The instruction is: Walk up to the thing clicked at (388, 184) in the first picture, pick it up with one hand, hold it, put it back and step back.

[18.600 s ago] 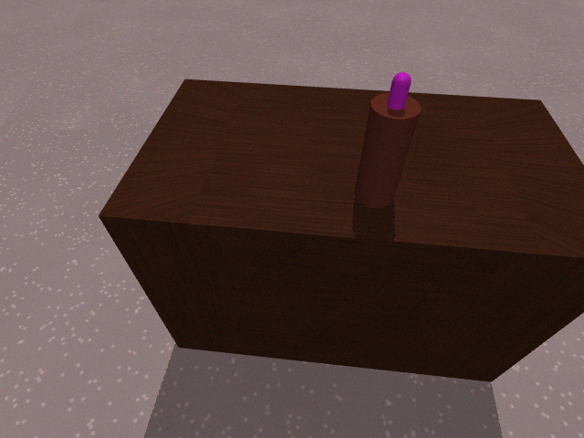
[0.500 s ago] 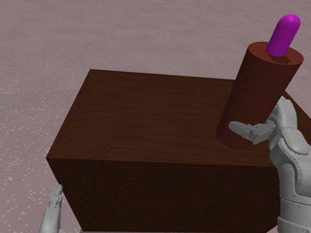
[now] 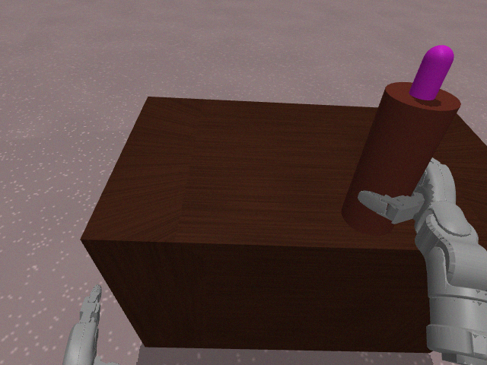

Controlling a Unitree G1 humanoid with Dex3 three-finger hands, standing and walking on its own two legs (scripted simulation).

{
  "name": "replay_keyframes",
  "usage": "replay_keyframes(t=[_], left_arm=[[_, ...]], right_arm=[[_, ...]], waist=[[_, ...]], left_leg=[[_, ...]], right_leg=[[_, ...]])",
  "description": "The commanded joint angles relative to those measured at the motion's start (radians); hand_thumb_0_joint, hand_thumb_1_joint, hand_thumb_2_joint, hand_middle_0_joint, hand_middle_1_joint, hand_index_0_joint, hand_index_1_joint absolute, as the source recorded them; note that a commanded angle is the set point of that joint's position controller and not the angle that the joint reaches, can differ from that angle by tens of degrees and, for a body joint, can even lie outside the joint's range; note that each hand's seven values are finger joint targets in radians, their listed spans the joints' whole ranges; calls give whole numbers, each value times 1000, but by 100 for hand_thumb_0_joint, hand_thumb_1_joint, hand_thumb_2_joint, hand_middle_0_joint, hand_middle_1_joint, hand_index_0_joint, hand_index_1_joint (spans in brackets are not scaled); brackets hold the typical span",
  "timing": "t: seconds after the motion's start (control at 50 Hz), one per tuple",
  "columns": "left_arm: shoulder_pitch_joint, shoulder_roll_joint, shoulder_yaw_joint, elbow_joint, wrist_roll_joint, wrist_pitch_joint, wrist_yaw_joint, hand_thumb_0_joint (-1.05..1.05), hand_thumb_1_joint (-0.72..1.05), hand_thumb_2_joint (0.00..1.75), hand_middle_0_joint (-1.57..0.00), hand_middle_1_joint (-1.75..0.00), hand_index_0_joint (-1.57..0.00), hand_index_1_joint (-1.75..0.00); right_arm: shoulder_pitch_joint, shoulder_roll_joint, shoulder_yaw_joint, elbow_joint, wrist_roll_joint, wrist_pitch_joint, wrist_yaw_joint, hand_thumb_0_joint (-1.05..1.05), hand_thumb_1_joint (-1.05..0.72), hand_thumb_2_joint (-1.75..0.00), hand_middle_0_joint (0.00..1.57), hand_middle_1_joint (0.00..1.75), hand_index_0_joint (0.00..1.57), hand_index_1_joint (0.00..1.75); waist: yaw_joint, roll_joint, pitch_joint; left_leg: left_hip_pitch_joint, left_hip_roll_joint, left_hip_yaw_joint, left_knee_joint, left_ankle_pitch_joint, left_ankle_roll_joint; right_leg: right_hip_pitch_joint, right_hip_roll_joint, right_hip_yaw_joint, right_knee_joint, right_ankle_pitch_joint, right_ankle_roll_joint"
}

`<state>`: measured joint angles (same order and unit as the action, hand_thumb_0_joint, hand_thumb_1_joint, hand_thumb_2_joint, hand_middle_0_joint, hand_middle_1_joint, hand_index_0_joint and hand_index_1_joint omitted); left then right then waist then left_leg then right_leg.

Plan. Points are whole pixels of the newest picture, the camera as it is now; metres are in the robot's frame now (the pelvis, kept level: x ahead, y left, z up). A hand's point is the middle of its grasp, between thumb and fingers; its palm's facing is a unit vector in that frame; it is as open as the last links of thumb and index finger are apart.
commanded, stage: crouch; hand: right
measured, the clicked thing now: (397, 149) +0.39 -0.17 +0.22
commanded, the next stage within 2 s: lower in 1.00 s
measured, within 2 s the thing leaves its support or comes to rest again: neither
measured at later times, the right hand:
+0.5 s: hand (374, 177) +0.44 -0.19 +0.11, palm faces +0.18 +0.98 -0.03, open 11.7 cm
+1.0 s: hand (361, 170) +0.49 -0.19 +0.09, palm faces +0.16 +0.99 -0.03, open 11.7 cm
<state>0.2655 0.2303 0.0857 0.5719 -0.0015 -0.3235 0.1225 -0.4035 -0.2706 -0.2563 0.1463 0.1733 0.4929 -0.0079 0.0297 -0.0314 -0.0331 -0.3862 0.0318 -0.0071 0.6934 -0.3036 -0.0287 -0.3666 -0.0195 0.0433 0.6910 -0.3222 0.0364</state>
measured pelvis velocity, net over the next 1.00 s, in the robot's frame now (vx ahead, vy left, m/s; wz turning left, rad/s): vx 0.01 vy -0.01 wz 0.04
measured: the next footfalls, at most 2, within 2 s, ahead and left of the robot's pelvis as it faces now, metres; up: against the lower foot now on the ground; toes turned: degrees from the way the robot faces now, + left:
none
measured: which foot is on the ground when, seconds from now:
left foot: down 0.00-1.00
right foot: down 0.00-1.00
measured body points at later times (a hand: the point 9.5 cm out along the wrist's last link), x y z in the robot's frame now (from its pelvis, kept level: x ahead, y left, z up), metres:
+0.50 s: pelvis +0.00 -0.01 -0.01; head +0.03 -0.01 +0.44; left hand +0.16 +0.26 -0.05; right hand +0.43 -0.25 +0.12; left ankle +0.04 +0.14 -0.72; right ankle +0.03 -0.14 -0.72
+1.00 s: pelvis +0.01 -0.01 -0.01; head +0.07 -0.02 +0.44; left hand +0.15 +0.26 -0.05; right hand +0.48 -0.24 +0.09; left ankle +0.04 +0.14 -0.72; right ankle +0.03 -0.14 -0.72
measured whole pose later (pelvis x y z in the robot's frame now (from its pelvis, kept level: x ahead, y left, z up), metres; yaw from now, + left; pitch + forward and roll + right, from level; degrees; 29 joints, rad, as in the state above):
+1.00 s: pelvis +0.01 -0.01 -0.01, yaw +3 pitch +10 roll +1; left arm 0.31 0.23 0.02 0.34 0.02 -0.20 0.07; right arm -0.73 -0.40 -0.38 0.91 0.06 -0.13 0.02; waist 0.14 0.01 -0.05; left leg -0.61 0.00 -0.04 0.74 -0.31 -0.04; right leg -0.59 -0.05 0.01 0.78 -0.36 0.03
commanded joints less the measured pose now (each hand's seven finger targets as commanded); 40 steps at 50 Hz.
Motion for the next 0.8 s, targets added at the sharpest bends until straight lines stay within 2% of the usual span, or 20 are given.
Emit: replay_keyframes(t=[0.0, 0.02, 0.08, 0.12, 0.16, 0.2, 0.24, 0.26, 0.3, 0.34, 0.42, 0.46, 0.52, 0.56, 0.62, 0.66, 0.7, 0.72, 0.76, 0.78], left_arm=[[-179, 122, 24, -203, -1, -77, 12, 0, -53, 4, -5, -5, -6, -5], [-152, 89, -16, -167, 3, -76, 13, 0, -54, 5, -5, -5, -5, -5], [-190, 81, -45, -214, 7, -74, 22, 0, -54, 5, -5, -5, -5, -5], [-148, 154, 20, -173, 11, -63, 38, 0, -53, 4, -5, -5, -5, -4], [-128, 129, -10, -190, 15, -53, 37, 0, -53, 4, -5, -5, -5, -4], [-110, 143, 5, -243, 18, -45, 46, 0, -53, 4, -5, -5, -5, -4], [-74, 139, 7, -253, 16, -29, 45, 0, -53, 4, -5, -5, -5, -4], [-55, 114, -9, -250, 14, -25, 41, 0, -53, 4, -5, -5, -5, -4], [-48, 133, 16, -281, 16, -16, 41, 0, -53, 4, -5, -5, -5, -5], [-39, 120, 4, -279, 12, -16, 34, 0, -53, 4, -5, -5, -6, -4], [-71, 124, 7, -285, 12, -13, 18, 0, -53, 4, -5, -5, -6, -4], [-53, 89, -31, -270, 12, -10, 6, 0, -53, 4, -5, -5, -6, -4], [-57, 129, 0, -312, 14, -6, -4, 0, -53, 3, -6, -5, -6, -4], [-6, 120, -3, -259, 14, 7, -14, 0, -53, 3, -5, -5, -6, -4], [-33, 155, 13, -342, 14, 12, -22, 0, -52, 3, -5, -5, -6, -4], [47, 125, 6, -239, 16, 34, -28, 0, -53, 3, -5, -5, -6, -4], [-44, 166, 26, -363, 14, 30, -29, 0, -53, 4, -5, -5, -6, -4], [-44, 139, -4, -366, 15, 34, -33, 0, -53, 4, -5, -5, -6, -4], [-29, 144, 4, -380, 14, 48, -37, 0, -52, 3, -5, -5, -6, -4], [-5, 151, 19, -374, 16, 55, -37, 0, -53, 4, -5, -5, -6, -4]], right_arm=[[-706, -250, -64, -339, 22, -246, 1, 0, -1, -129, 121, 140, 127, 140], [-717, -236, -48, -329, 23, -267, 3, 0, -1, -127, 119, 138, 125, 138], [-719, -264, -57, -266, 25, -323, 0, 0, 0, -128, 120, 139, 126, 139], [-712, -330, -112, -210, 30, -346, -8, 0, 1, -130, 122, 142, 128, 142], [-745, -343, -118, -213, 30, -381, -9, 0, 0, -129, 122, 141, 128, 141], [-749, -379, -147, -192, 21, -409, -19, 0, 0, -129, 122, 141, 128, 141], [-708, -357, -143, -106, 21, -428, -21, 0, 0, -127, 121, 139, 126, 139], [-734, -364, -156, -99, 21, -448, -22, 0, 1, -126, 120, 138, 126, 138], [-794, -383, -158, -96, 10, -482, -20, 0, 3, -123, 117, 135, 122, 135], [-770, -320, -117, 24, 4, -502, -8, 0, 3, -122, 115, 134, 121, 134], [-873, -313, -84, 114, -17, -554, 11, 0, 5, -120, 112, 131, 118, 131], [-911, -309, -71, 148, -27, -578, 18, 0, 6, -121, 112, 131, 118, 131], [-971, -353, -99, 182, -32, -614, 23, 0, 3, -123, 114, 134, 120, 134], [-999, -369, -106, 208, -30, -634, 25, 0, -1, -126, 118, 137, 123, 137], [-1024, -437, -162, 220, -33, -671, 25, 0, -6, -129, 122, 140, 127, 140], [-973, -413, -158, 321, -37, -681, 23, 0, -7, -129, 122, 140, 128, 140], [-992, -450, -191, 301, -37, -705, 20, 0, -8, -129, 123, 141, 128, 141], [-1016, -474, -200, 277, -45, -716, 18, 0, -8, -130, 124, 142, 129, 142], [-979, -475, -204, 343, -55, -724, 14, 0, -8, -130, 125, 143, 131, 143], [-972, -451, -187, 369, -60, -732, 14, 0, -6, -129, 123, 141, 129, 141]], waist=[[6, -43, -405], [1, -67, -412], [1, -59, -475], [6, -66, -448], [4, -81, -475], [15, -51, -490], [33, -18, -431], [30, -17, -417], [45, -21, -415], [67, -8, -364], [84, -73, -398], [82, -99, -434], [94, -104, -538], [93, -122, -514], [81, -108, -606], [83, -120, -523], [77, -72, -571], [63, -103, -597], [58, -79, -563], [78, -78, -563]], left_leg=[[48, -26, 44, -88, 155, 4], [37, -31, 47, -75, 160, 9], [68, -31, 42, -70, 189, 10], [47, -30, 35, -76, 168, 10], [54, -30, 30, -72, 183, 11], [76, -31, 26, -66, 220, 7], [62, -35, 32, -68, 208, 4], [56, -36, 32, -68, 197, 2], [42, -32, 20, -71, 163, 2], [-4, -40, 31, -66, 156, 5], [-44, -37, 27, -48, 174, 11], [-53, -40, 29, -36, 197, 15], [-43, -45, 31, -20, 267, 15], [-53, -46, 35, -14, 267, 18], [-23, -49, 35, -5, 311, 17], [-49, -49, 31, -6, 298, 23], [1, -49, 32, -11, 296, 21], [17, -46, 27, -8, 304, 22], [20, -53, 32, -5, 297, 24], [21, -50, 24, -7, 307, 25]], right_leg=[[141, 19, -33, -82, 107, -33], [151, 13, -28, -78, 119, -29], [136, 14, -31, -58, 147, -31], [121, 14, -37, -59, 117, -33], [121, 16, -42, -52, 129, -33], [124, 18, -45, -41, 162, -34], [85, 17, -45, -45, 141, -40], [75, 17, -46, -48, 129, -41], [65, 14, -49, -48, 93, -42], [63, 7, -43, -55, 83, -41], [60, 5, -42, -42, 99, -38], [77, 3, -40, -29, 138, -33], [127, -1, -35, -1, 252, -28], [112, -3, -34, 0, 268, -25], [140, -4, -32, 19, 349, -24], [83, 2, -37, 21, 317, -24], [66, 3, -38, 12, 284, -28], [69, 5, -44, 15, 285, -27], [48, 2, -43, 10, 288, -25], [30, 7, -47, 15, 273, -28]])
